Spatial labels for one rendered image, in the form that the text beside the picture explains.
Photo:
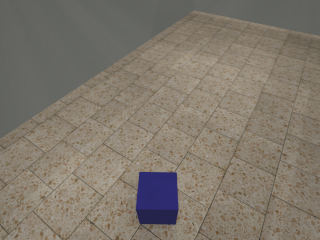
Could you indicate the carton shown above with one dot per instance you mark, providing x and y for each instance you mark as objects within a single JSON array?
[{"x": 157, "y": 198}]

